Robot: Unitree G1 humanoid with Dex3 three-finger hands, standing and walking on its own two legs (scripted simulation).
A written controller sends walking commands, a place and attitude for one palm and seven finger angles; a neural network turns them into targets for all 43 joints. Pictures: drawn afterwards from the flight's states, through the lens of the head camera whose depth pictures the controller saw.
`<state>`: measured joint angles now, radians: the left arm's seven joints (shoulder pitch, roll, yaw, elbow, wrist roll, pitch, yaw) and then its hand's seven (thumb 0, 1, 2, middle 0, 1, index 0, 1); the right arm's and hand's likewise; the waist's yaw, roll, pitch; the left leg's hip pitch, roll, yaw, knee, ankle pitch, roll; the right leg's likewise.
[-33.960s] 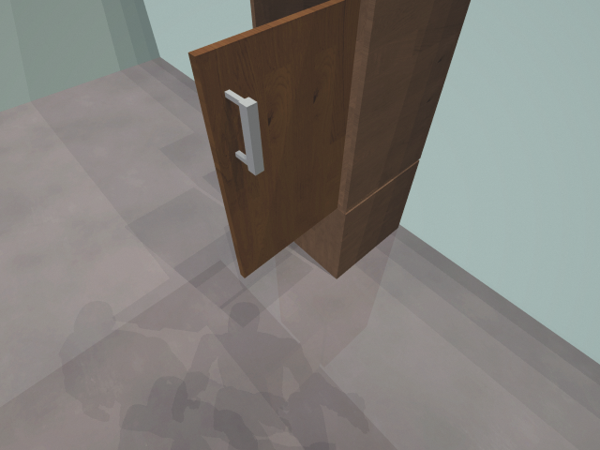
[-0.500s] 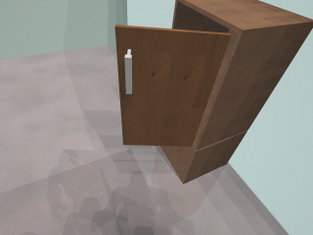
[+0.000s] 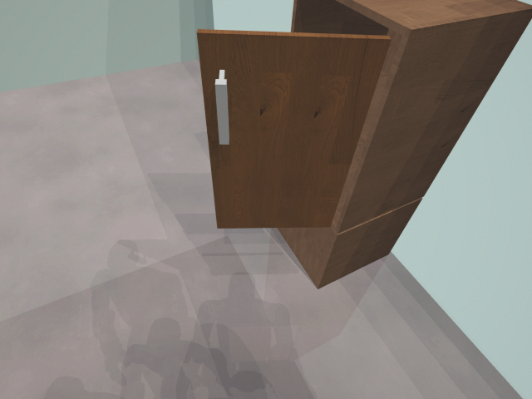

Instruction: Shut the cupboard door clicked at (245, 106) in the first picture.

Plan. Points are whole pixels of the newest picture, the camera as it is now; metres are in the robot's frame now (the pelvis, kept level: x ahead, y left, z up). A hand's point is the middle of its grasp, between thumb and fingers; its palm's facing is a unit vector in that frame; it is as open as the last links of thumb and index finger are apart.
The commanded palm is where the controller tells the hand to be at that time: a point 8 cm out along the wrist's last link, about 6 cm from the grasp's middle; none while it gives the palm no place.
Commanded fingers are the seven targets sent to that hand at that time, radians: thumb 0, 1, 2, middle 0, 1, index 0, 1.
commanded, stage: look again from close up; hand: left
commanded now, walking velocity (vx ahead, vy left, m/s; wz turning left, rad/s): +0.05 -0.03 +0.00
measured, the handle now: (223, 108) +0.64 +0.12 +0.10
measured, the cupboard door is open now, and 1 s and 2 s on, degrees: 65 65 65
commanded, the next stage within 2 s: shuffle to correct the standing spot in 0.58 s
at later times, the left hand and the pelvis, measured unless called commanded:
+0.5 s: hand out of the picture +0.04 +0.13 -0.18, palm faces +0.03 -0.99 -0.16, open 7.3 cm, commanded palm none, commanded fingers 0.00 0.90 0.90 -0.20 -0.30 -0.20 -0.30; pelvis +0.05 -0.03 +0.00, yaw +0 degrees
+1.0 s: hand out of the picture +0.05 +0.13 -0.20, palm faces +0.09 -0.99 -0.14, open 7.4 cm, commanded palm none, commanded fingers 0.00 0.90 0.90 -0.20 -0.30 -0.20 -0.30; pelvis +0.09 -0.03 -0.02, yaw +2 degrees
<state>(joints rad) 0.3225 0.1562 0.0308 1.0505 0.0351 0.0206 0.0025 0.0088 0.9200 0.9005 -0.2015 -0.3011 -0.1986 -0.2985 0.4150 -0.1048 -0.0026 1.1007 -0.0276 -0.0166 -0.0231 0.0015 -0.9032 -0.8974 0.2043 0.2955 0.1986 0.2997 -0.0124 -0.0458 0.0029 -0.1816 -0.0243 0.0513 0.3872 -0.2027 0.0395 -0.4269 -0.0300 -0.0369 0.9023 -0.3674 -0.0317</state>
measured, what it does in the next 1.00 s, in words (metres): steps on the spot: right foot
